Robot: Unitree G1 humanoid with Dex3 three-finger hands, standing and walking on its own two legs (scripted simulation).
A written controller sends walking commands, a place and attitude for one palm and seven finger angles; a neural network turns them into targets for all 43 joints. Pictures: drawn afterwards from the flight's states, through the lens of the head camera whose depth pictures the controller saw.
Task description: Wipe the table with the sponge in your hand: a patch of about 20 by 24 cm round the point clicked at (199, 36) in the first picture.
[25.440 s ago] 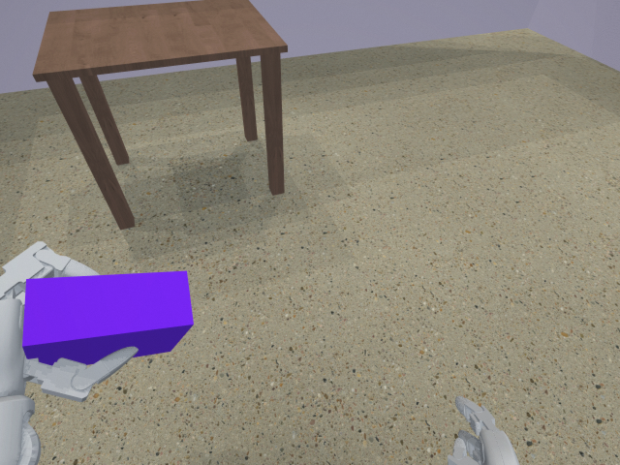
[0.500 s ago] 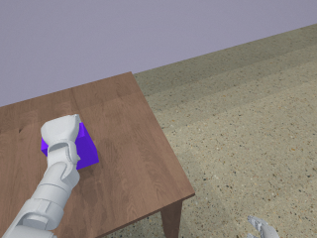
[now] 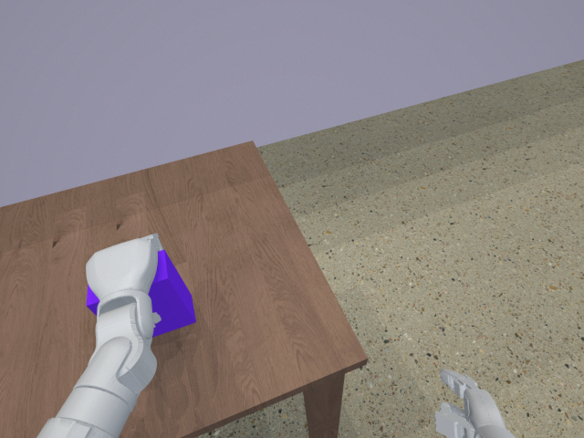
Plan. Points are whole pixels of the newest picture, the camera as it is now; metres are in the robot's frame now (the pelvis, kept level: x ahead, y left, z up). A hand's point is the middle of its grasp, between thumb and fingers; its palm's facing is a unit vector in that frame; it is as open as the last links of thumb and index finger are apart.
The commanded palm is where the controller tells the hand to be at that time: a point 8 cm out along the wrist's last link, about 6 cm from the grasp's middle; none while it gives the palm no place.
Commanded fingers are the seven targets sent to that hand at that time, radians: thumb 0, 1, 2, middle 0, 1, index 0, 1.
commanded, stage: wipe back along the middle lane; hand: left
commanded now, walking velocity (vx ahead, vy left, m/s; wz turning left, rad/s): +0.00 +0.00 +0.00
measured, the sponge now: (151, 307) +0.30 +0.26 -0.01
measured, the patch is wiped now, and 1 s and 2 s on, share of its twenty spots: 0.55 0.80 0.80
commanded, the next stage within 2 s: slide across to the third lane in 1.10 s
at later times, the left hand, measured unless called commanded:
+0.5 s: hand (148, 317) +0.26 +0.23 +0.05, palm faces +0.04 -0.06 -1.00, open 9.8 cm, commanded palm +0.21 +0.21 +0.07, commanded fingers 0.00 0.10 1.30 -1.20 -1.60 -1.20 -1.60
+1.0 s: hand (154, 334) +0.24 +0.22 +0.04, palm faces +0.04 -0.08 -1.00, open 9.8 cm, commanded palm +0.19 +0.20 +0.07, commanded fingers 0.00 0.10 1.30 -1.20 -1.60 -1.20 -1.60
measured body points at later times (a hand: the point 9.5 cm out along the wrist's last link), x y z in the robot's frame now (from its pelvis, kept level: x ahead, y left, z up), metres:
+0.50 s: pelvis +0.00 +0.00 +0.00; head -0.01 -0.05 +0.45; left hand +0.25 +0.23 +0.10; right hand +0.23 -0.22 -0.10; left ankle -0.01 +0.13 -0.73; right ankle -0.05 -0.13 -0.73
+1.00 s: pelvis -0.01 -0.02 +0.00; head -0.03 -0.06 +0.44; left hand +0.23 +0.21 +0.10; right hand +0.22 -0.23 -0.09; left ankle -0.01 +0.13 -0.73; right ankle -0.05 -0.13 -0.73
